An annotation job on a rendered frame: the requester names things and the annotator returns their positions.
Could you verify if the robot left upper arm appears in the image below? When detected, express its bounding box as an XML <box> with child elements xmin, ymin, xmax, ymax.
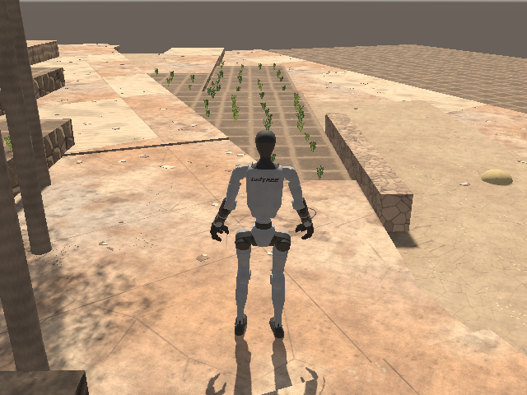
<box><xmin>223</xmin><ymin>165</ymin><xmax>248</xmax><ymax>211</ymax></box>

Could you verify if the robot right upper arm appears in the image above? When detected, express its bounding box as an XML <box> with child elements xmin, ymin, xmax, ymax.
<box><xmin>282</xmin><ymin>166</ymin><xmax>305</xmax><ymax>210</ymax></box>

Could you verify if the robot left shin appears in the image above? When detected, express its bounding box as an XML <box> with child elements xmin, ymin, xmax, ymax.
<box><xmin>236</xmin><ymin>269</ymin><xmax>249</xmax><ymax>324</ymax></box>

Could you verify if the robot left forearm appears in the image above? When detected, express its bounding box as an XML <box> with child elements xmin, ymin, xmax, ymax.
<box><xmin>213</xmin><ymin>197</ymin><xmax>231</xmax><ymax>227</ymax></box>

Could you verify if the robot left hand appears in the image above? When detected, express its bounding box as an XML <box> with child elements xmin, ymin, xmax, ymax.
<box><xmin>210</xmin><ymin>223</ymin><xmax>229</xmax><ymax>242</ymax></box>

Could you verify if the robot right forearm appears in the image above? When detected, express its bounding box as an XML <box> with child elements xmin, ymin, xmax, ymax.
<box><xmin>296</xmin><ymin>198</ymin><xmax>312</xmax><ymax>227</ymax></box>

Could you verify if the robot right hand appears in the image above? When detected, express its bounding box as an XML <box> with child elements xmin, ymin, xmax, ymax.
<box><xmin>295</xmin><ymin>223</ymin><xmax>314</xmax><ymax>239</ymax></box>

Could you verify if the robot right thigh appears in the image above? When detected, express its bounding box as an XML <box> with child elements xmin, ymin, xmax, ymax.
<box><xmin>270</xmin><ymin>230</ymin><xmax>291</xmax><ymax>288</ymax></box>

